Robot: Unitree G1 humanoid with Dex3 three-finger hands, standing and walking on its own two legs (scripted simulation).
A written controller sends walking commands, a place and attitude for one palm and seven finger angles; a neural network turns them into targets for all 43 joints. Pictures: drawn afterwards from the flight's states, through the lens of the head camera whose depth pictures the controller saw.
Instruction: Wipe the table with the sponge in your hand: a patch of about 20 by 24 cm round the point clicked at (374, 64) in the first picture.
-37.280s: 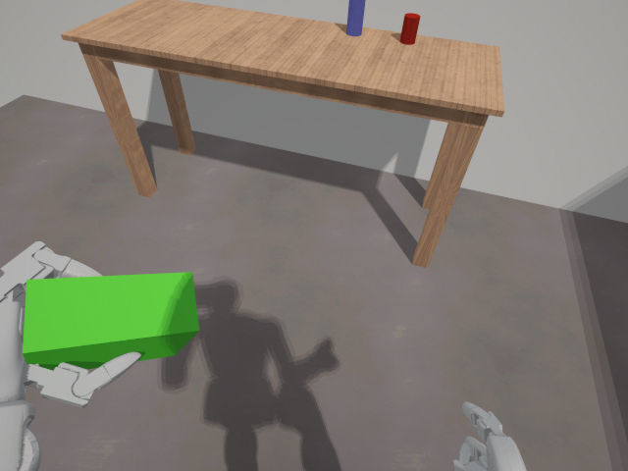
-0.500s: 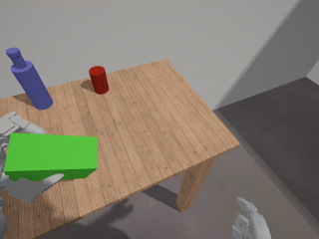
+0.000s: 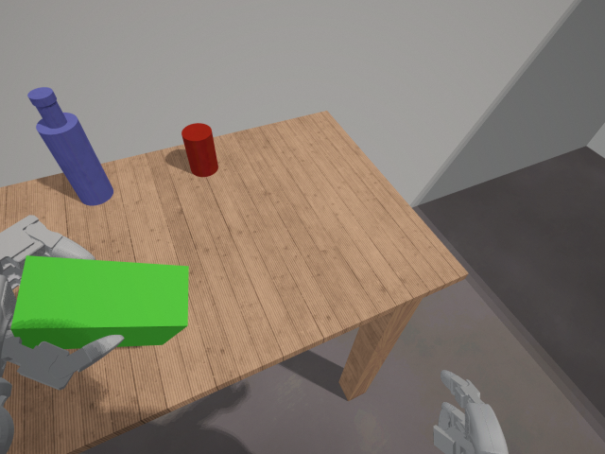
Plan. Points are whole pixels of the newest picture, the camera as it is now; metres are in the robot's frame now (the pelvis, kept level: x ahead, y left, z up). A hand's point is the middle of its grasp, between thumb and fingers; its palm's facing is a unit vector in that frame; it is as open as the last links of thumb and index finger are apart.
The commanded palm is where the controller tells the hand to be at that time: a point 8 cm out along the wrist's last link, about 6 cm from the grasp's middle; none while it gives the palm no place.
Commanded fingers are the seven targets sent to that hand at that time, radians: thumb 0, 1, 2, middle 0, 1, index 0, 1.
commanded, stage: shuffle to correct the standing spot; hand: left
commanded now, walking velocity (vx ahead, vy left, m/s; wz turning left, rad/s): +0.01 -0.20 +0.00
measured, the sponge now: (131, 308) +0.24 +0.19 +0.13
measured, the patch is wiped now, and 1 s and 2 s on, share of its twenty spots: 0.00 0.00 0.00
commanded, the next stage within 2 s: none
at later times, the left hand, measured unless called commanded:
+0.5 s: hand (71, 306) +0.22 +0.23 +0.16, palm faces +0.30 -0.87 -0.38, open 10.1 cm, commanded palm +0.16 +0.28 +0.18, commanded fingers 0.00 0.10 1.30 -1.20 -1.60 -1.20 -1.60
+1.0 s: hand (77, 303) +0.22 +0.23 +0.16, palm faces +0.32 -0.87 -0.37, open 10.1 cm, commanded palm +0.16 +0.27 +0.18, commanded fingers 0.00 0.10 1.30 -1.20 -1.60 -1.20 -1.60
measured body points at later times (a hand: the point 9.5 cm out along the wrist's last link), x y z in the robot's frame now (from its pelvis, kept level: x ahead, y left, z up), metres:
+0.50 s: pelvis +0.00 +0.00 +0.00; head +0.02 +0.01 +0.45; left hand +0.20 +0.28 +0.18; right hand +0.16 -0.24 -0.08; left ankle +0.02 +0.15 -0.74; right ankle -0.01 -0.05 -0.74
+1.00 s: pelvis +0.00 -0.01 +0.00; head +0.02 +0.00 +0.45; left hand +0.20 +0.27 +0.18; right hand +0.17 -0.24 -0.08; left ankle +0.02 +0.15 -0.74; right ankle -0.01 -0.05 -0.74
